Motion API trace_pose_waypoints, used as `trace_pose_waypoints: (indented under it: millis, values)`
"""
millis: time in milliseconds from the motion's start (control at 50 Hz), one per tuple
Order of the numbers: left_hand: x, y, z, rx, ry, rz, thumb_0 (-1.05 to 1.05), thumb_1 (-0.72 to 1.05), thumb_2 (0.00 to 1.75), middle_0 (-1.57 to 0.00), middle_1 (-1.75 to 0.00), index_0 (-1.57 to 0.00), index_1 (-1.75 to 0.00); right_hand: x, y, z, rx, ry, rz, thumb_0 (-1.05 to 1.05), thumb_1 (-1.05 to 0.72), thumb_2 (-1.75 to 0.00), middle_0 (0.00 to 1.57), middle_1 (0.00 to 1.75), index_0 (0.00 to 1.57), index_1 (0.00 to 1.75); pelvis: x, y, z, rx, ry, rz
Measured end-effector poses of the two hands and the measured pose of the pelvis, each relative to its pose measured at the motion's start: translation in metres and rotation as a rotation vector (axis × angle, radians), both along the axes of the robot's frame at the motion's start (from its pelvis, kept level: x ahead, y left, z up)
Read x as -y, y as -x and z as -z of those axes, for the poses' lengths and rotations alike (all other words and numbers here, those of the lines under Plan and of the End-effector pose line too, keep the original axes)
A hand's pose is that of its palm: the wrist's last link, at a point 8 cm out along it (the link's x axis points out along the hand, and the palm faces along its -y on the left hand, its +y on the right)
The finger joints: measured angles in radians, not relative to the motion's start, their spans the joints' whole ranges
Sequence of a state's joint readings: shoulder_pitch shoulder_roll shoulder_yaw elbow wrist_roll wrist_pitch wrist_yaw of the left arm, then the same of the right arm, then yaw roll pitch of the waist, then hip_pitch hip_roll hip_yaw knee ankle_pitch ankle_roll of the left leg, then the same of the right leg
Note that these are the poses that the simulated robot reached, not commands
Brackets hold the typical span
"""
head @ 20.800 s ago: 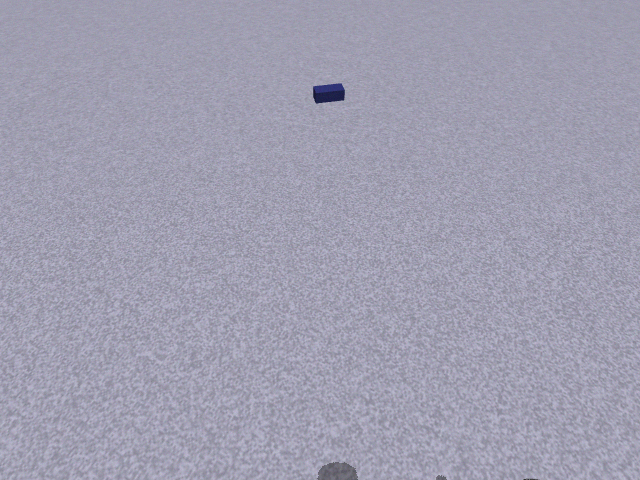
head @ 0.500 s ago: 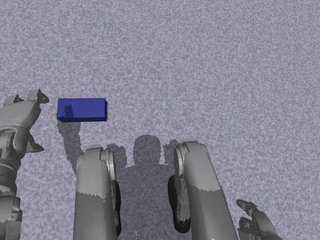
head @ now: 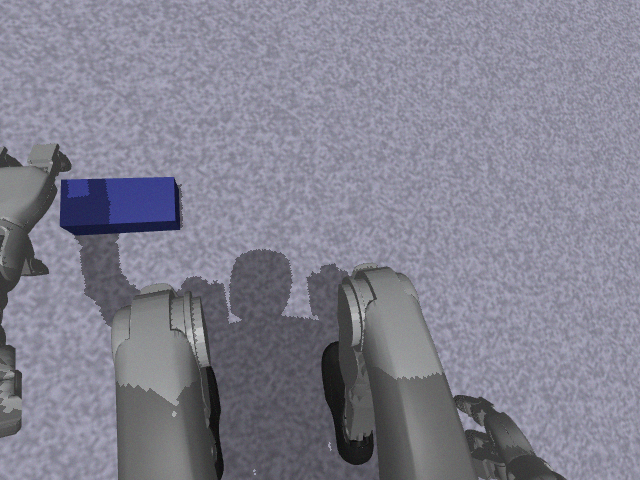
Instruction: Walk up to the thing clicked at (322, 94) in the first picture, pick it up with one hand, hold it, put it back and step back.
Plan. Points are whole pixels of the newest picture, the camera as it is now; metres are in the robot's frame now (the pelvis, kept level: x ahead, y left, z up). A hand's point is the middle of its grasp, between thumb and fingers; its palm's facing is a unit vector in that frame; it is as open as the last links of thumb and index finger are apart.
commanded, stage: rise first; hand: left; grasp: from above
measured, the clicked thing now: (124, 206) +0.49 +0.26 -0.32
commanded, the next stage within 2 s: none
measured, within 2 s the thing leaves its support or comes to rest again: neither
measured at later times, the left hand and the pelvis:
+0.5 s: hand (52, 215) +0.43 +0.31 -0.18, palm faces -0.44 -0.05 -0.89, open 14.2 cm; pelvis +0.00 +0.00 -0.02, yaw -1 degrees
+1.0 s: hand (64, 214) +0.44 +0.30 -0.20, palm faces -0.45 -0.05 -0.89, open 14.2 cm; pelvis +0.00 +0.00 -0.03, yaw -2 degrees
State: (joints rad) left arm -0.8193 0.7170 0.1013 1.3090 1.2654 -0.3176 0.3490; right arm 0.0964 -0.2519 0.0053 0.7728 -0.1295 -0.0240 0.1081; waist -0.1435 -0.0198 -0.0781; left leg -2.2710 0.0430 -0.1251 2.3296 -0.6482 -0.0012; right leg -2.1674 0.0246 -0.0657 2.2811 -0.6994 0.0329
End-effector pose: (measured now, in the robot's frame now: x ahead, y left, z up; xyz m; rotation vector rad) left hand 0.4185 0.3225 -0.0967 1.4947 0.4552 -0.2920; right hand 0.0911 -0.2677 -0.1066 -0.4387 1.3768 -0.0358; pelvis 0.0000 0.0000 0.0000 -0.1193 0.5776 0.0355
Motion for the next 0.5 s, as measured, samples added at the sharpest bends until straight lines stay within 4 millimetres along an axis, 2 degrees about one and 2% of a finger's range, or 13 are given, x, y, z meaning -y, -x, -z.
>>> trace_pose_waypoints:
  millis: [220,500]
  values:
    - [0.005,-0.011,0.013,0.02,-0.018,0.018,0.0,-0.55,1.03,-0.08,-0.99,-0.07,-1.0,0.004,0.005,0.011,-0.032,0.002,-0.006,0.0,-0.92,-0.9,0.2,0.3,0.2,0.3,0.003,-0.003,0.012,0.005,-0.004,0.01]
    - [0.011,-0.02,0.029,0.016,-0.018,0.007,0.0,-0.54,1.02,-0.07,-1.01,-0.07,-1.01,0.009,0.023,0.012,-0.064,0.026,0.004,0.0,-0.91,-0.9,0.2,0.3,0.2,0.3,0.003,-0.004,0.021,0.01,0.002,0.019]
